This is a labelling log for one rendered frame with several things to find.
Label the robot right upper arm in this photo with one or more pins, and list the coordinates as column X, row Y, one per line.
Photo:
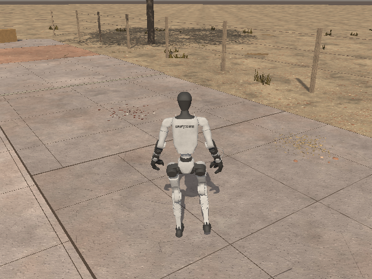
column 206, row 132

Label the left robot forearm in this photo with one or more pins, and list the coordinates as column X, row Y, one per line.
column 156, row 153

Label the robot left upper arm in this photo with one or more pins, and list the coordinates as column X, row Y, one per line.
column 167, row 122

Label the right robot forearm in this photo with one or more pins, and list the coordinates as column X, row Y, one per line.
column 215, row 154

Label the robot left hand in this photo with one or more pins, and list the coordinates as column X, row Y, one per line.
column 157, row 162

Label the robot right hand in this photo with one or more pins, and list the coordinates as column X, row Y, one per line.
column 220, row 165

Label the robot left foot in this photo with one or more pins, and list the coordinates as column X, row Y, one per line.
column 179, row 232

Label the robot left thigh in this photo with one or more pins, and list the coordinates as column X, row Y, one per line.
column 173, row 175

